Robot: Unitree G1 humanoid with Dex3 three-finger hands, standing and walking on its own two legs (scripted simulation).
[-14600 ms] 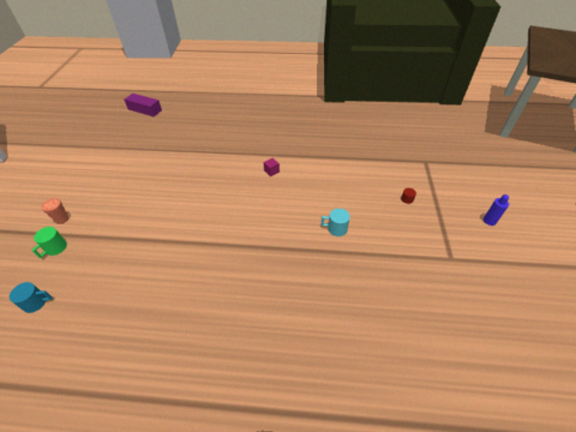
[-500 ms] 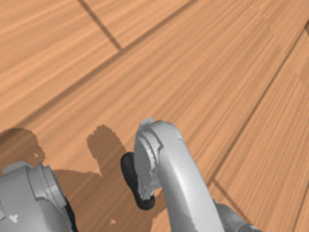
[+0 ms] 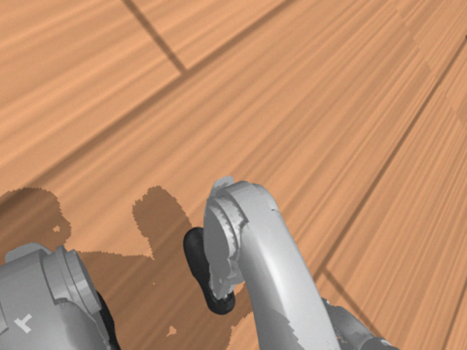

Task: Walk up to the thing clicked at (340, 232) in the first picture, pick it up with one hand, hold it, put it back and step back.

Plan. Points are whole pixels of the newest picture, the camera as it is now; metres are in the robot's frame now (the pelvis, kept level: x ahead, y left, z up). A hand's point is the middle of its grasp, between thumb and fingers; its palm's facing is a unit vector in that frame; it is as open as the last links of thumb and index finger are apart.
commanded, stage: settle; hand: left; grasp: from above
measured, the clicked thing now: out of the picture +0.46 +0.35 -0.26
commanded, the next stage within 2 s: lift in 0.74 s
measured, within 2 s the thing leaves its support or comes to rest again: leaves its support in 0.20 s
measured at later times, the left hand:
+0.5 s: hand out of the picture +0.45 +0.35 -0.16, palm faces -0.45 -0.08 -0.89, open 11.5 cm
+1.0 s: hand out of the picture +0.45 +0.35 -0.11, palm faces -0.44 -0.09 -0.89, open 11.5 cm
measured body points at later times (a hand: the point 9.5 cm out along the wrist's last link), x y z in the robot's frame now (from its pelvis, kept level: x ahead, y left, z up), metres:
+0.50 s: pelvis +0.01 +0.00 +0.03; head +0.26 +0.10 +0.38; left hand +0.47 +0.35 -0.11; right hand +0.10 -0.26 -0.07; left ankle +0.06 +0.12 -0.27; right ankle +0.12 -0.12 -0.27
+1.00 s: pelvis -0.01 +0.00 +0.05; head +0.23 +0.09 +0.42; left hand +0.47 +0.35 -0.06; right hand +0.06 -0.28 -0.04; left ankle +0.06 +0.12 -0.27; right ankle +0.12 -0.12 -0.27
